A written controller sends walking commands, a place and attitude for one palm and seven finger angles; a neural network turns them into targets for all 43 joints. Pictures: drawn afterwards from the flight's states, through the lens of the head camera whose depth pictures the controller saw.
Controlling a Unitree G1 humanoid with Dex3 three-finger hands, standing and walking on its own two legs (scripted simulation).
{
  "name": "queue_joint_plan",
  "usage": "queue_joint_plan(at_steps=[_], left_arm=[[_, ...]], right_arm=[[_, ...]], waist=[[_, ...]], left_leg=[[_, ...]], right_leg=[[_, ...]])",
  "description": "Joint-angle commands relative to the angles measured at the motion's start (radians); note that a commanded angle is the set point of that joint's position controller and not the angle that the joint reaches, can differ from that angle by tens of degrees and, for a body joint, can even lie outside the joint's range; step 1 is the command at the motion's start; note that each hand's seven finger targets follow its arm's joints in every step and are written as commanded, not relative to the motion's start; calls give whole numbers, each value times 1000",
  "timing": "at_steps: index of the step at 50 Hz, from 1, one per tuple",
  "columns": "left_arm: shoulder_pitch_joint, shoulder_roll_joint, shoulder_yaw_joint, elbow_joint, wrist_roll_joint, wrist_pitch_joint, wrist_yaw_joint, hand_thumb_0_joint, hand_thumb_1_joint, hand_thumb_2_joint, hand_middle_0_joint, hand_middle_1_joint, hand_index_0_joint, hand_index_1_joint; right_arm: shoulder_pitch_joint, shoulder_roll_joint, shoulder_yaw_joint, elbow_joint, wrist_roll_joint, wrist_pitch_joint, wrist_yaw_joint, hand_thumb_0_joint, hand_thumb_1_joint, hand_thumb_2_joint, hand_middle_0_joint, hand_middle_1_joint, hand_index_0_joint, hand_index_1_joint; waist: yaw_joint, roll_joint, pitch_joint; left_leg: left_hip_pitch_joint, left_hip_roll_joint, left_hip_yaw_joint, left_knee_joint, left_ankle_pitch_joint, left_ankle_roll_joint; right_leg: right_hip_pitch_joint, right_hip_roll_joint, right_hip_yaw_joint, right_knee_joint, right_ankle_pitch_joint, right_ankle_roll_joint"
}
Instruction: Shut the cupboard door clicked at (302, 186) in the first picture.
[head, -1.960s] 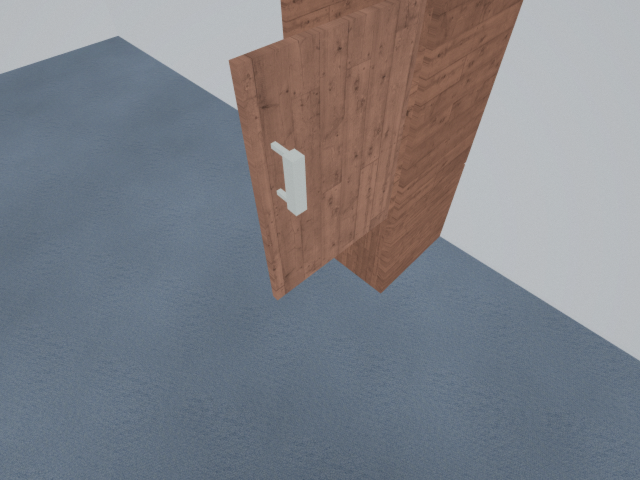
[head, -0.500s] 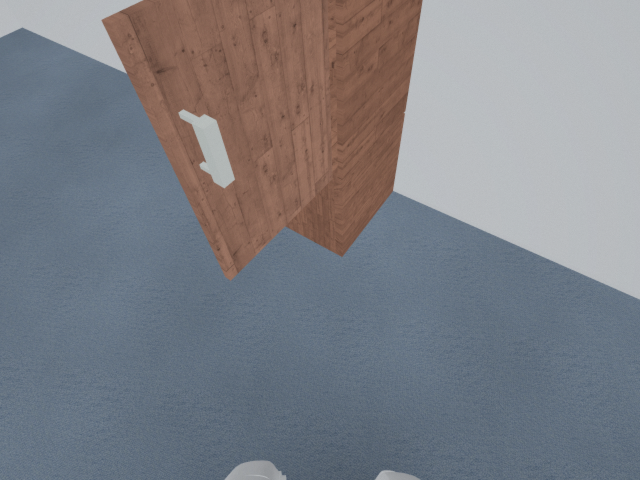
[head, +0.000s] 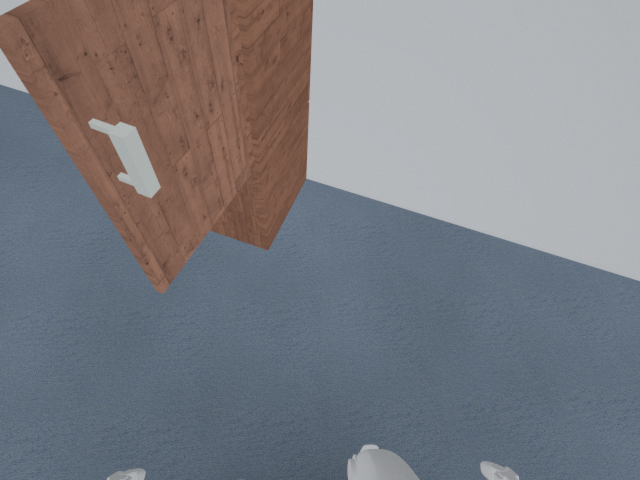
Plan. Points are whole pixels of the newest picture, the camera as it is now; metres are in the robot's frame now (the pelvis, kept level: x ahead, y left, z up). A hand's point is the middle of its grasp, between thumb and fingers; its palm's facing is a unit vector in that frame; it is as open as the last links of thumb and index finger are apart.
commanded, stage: walk to a spot facing it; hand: left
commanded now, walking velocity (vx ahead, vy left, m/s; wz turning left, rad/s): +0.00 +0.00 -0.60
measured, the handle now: (124, 158) +0.50 +0.35 +0.05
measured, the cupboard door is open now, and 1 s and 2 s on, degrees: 87 87 87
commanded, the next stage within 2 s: turn to face it in 1.80 s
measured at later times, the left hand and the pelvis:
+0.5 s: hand (222, 442) +0.17 +0.16 -0.18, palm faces -0.36 -0.92 -0.18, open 7.4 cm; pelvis +0.03 +0.00 -0.01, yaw -20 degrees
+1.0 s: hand (356, 349) +0.33 -0.03 -0.16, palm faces -0.63 -0.76 -0.19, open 7.3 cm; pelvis +0.14 -0.12 +0.00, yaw -37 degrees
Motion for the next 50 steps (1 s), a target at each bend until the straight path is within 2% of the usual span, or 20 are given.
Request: queue_joint_plan(at_steps=[1,4,7,9,11,20,21,22,23,24,26,29,36,39,40,41,42,43,46,50], left_arm=[[-30,37,2,-97,-10,-22,-10,0,900,900,-200,-300,-200,-300],[-62,31,-8,-104,-13,-29,-15,0,900,900,-200,-300,-200,-300],[51,75,3,-74,-13,-41,-11,0,900,900,-200,-300,-200,-300],[183,266,40,-34,-4,-54,20,0,900,900,-200,-300,-200,-300],[117,242,40,-56,-4,-42,40,0,900,900,-200,-300,-200,-300],[-71,164,15,-95,-4,-47,14,0,900,900,-200,-300,-200,-300],[-79,104,1,-116,-9,-45,5,0,900,900,-200,-300,-200,-300],[-101,31,-16,-153,-17,-45,-3,0,900,900,-200,-300,-200,-300],[-189,64,-2,-193,-11,-57,-16,0,900,900,-200,-300,-200,-300],[-202,61,6,-178,2,-66,-24,0,900,900,-200,-300,-200,-300],[-148,22,2,-130,8,-60,-39,0,900,900,-200,-300,-200,-300],[-149,-30,-23,-113,2,-56,-50,0,900,900,-200,-300,-200,-300],[-247,-29,-31,-118,-2,-56,-50,0,900,900,-200,-300,-200,-300],[-24,20,-14,-47,1,-74,-37,0,900,900,-200,-300,-200,-300],[174,111,12,15,4,-88,-23,0,900,900,-200,-300,-200,-300],[333,233,47,53,-7,-95,-1,0,900,900,-200,-300,-200,-300],[306,249,46,49,-29,-83,15,0,900,900,-200,-300,-200,-300],[188,214,30,21,-26,-83,22,0,900,900,-200,-300,-200,-300],[11,71,-6,-31,-9,-106,32,0,900,900,-200,-300,-200,-300],[52,79,2,11,-7,-129,22,0,900,900,-200,-300,-200,-300]], right_arm=[[50,-203,-59,-61,-9,-20,-20,0,-900,-900,200,300,200,300],[115,-235,-72,-42,-5,-11,-9,0,-900,-900,200,300,200,300],[78,-250,-79,-58,6,-4,2,0,-900,-900,200,300,200,300],[12,-130,-51,-129,27,0,8,0,-900,-900,200,300,200,300],[-16,-146,-49,-127,28,10,0,0,-900,-900,200,300,200,300],[206,-127,-46,-32,15,-21,28,0,-900,-900,200,300,200,300],[293,-187,-58,-6,6,-33,14,0,-900,-900,200,300,200,300],[380,-298,-80,4,-15,-43,7,0,-900,-900,200,300,200,300],[376,-329,-80,2,-12,-56,-6,0,-900,-900,200,300,200,300],[339,-292,-73,-8,-14,-64,5,0,-900,-900,200,300,200,300],[241,-205,-44,-16,-9,-73,6,0,-900,-900,200,300,200,300],[318,-156,-29,29,-5,-86,1,0,-900,-900,200,300,200,300],[366,-164,-35,76,-13,-72,12,0,-900,-900,200,300,200,300],[321,-180,-35,73,-1,-65,16,0,-900,-900,200,300,200,300],[279,-151,-30,50,18,-69,28,0,-900,-900,200,300,200,300],[225,-80,-17,-14,37,-71,28,0,-900,-900,200,300,200,300],[115,-118,-29,-42,27,-64,24,0,-900,-900,200,300,200,300],[132,-100,-37,-33,26,-59,24,0,-900,-900,200,300,200,300],[179,-79,-42,29,2,-31,34,0,-900,-900,200,300,200,300],[171,-34,-39,32,3,-34,49,0,-900,-900,200,300,200,300]], waist=[[-41,256,-139],[-73,267,-134],[-10,203,-157],[57,-287,-192],[32,-251,-149],[-113,-92,-85],[-152,93,-90],[-184,414,-92],[-177,249,-58],[-145,112,-17],[-74,135,24],[-89,192,-71],[-112,216,-26],[5,155,-125],[99,-11,-227],[142,-279,-321],[137,-97,-196],[61,-110,-139],[-61,-111,-48],[-69,-54,-104]], left_leg=[[154,233,-21,-88,606,138],[144,250,4,-47,644,121],[35,220,64,113,504,49],[-359,11,140,547,-361,-54],[-397,48,-10,667,-321,-42],[171,-28,123,19,-53,-29],[294,86,-24,-141,-224,11],[320,405,-458,-330,-490,121],[226,531,-588,-414,-503,217],[133,482,-525,-404,-447,211],[102,344,-228,-360,-180,132],[250,263,39,-248,297,102],[186,316,174,-234,306,98],[91,272,257,94,567,54],[-149,215,303,369,441,15],[-474,38,265,727,-321,-42],[-557,68,70,837,-322,-25],[-538,118,30,864,-220,-24],[-345,142,23,660,-47,-41],[-267,93,74,408,30,-41]], right_leg=[[9,-76,-88,-46,-27,17],[131,-52,-152,-228,2,-6],[387,-56,-156,-524,260,-40],[628,-472,375,-628,976,-239],[492,-404,397,-625,691,-305],[13,-193,275,-646,-188,-178],[-123,-102,193,-465,-224,-126],[-265,27,-15,-97,-218,-57],[-290,-88,18,48,-137,-53],[-256,-108,11,157,-55,-54],[-246,-150,-35,205,124,-35],[-205,-143,-105,83,176,-23],[34,-114,-197,-287,156,-61],[426,-37,-248,-448,171,-117],[761,-165,-77,-510,134,-174],[945,-491,456,-657,232,-297],[783,-538,524,-739,286,-345],[615,-501,457,-776,41,-332],[284,-352,178,-828,156,-242],[314,-285,105,-797,252,-245]])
